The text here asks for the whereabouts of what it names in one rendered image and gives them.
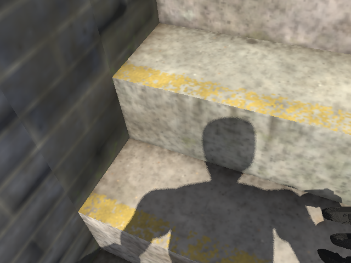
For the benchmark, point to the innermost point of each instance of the robot right hand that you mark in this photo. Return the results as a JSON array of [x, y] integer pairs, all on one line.
[[337, 214]]

